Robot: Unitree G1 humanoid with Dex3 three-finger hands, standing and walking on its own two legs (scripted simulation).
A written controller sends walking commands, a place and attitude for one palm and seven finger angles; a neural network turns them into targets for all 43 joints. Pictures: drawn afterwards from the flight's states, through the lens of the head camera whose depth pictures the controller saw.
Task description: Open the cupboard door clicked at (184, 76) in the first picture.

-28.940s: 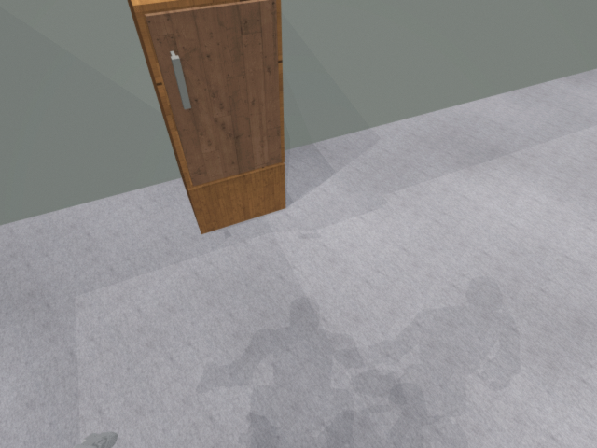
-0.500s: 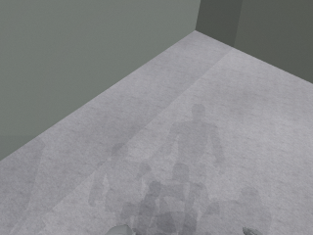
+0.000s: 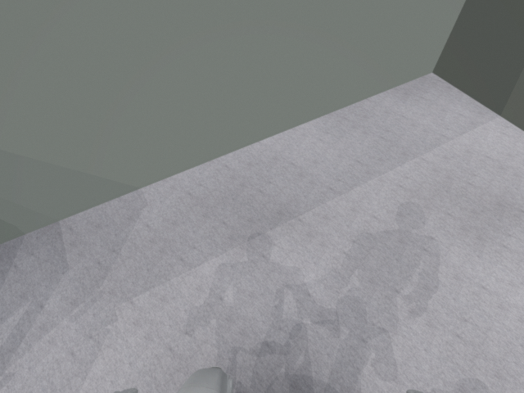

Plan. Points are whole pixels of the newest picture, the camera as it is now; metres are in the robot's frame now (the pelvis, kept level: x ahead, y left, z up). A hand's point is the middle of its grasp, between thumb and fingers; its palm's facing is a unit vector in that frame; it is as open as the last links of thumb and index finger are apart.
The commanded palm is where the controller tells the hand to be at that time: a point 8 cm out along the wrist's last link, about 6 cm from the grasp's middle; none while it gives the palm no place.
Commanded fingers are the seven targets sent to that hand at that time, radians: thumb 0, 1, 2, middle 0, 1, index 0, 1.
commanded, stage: turn to face it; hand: left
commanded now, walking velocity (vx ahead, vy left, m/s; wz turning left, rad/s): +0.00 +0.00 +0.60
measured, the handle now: out of the picture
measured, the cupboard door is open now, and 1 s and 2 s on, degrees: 48 48 48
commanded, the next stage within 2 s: none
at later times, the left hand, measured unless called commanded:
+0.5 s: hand out of the picture +0.05 +0.22 -0.16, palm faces +0.31 -0.90 -0.30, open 7.4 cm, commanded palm none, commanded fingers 0.00 0.90 0.90 -0.20 -0.30 -0.20 -0.30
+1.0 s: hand out of the picture -0.06 +0.20 -0.18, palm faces +0.60 -0.76 -0.25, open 7.4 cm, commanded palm none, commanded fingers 0.00 0.90 0.90 -0.20 -0.30 -0.20 -0.30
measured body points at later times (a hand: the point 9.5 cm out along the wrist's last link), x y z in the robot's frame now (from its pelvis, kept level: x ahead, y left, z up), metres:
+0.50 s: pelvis +0.00 -0.03 -0.01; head +0.05 -0.02 +0.44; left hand +0.03 +0.27 -0.13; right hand +0.15 -0.25 -0.16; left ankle +0.00 +0.12 -0.74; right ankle +0.04 -0.15 -0.74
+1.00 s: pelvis +0.01 -0.02 -0.01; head +0.04 +0.04 +0.44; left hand -0.09 +0.24 -0.16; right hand +0.25 -0.16 -0.13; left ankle -0.04 +0.08 -0.74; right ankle +0.07 -0.16 -0.67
